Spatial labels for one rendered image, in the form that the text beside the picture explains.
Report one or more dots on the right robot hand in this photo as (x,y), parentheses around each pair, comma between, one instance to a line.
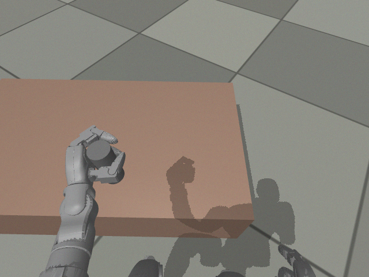
(300,268)

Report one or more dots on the left robot arm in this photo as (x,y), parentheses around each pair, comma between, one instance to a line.
(73,245)

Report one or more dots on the can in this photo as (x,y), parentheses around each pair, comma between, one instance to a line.
(101,154)

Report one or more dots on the left robot hand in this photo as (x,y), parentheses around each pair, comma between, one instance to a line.
(79,168)

